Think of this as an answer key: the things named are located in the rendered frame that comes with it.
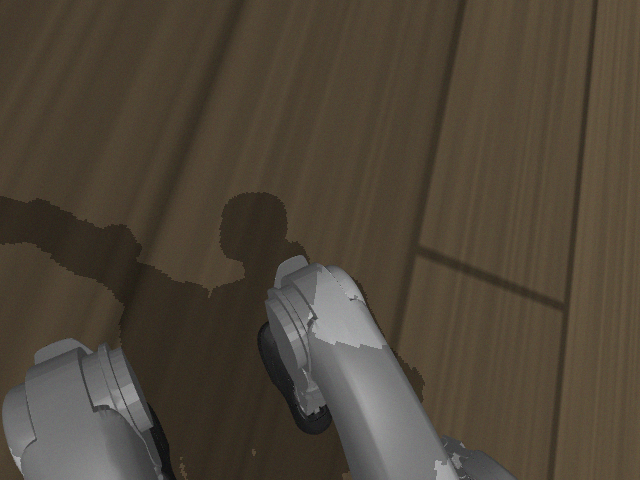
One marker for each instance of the left robot foot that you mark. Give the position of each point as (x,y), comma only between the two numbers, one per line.
(162,446)

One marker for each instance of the right robot foot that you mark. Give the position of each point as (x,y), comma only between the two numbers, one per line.
(313,424)

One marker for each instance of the right robot hand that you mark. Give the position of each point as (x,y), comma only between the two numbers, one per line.
(475,465)

